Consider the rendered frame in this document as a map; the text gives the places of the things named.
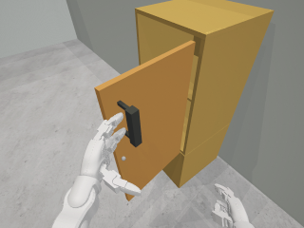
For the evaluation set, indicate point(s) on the left robot hand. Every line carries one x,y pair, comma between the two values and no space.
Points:
97,152

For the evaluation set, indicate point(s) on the cupboard door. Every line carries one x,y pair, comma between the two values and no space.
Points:
159,89

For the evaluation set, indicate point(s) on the handle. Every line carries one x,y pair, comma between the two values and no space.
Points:
133,121

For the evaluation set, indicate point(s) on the right robot hand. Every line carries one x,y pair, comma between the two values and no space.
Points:
227,214

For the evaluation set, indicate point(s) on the left robot forearm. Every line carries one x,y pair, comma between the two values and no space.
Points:
80,203

